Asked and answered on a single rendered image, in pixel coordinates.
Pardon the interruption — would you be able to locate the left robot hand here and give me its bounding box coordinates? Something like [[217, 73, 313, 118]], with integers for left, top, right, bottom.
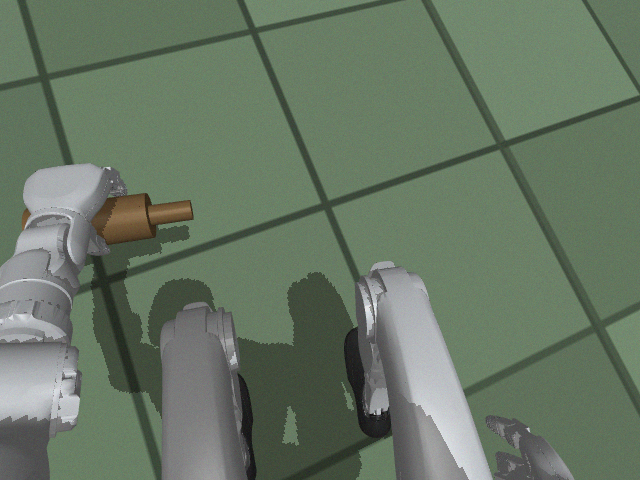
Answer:
[[23, 163, 128, 256]]

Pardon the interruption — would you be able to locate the right robot hand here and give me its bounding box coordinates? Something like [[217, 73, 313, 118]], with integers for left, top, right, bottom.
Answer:
[[485, 415, 574, 480]]

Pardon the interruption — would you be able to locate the bottle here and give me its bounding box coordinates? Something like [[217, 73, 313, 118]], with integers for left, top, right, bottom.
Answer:
[[22, 193, 194, 245]]

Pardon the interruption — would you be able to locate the right robot foot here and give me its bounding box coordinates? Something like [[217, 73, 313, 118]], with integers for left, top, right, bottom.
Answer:
[[344, 327, 391, 438]]

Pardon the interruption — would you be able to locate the left robot arm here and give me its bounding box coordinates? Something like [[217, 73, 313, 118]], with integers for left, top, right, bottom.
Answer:
[[0, 208, 91, 480]]

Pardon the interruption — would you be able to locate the left robot foot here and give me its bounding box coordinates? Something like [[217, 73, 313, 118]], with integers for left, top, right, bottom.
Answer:
[[237, 373, 256, 480]]

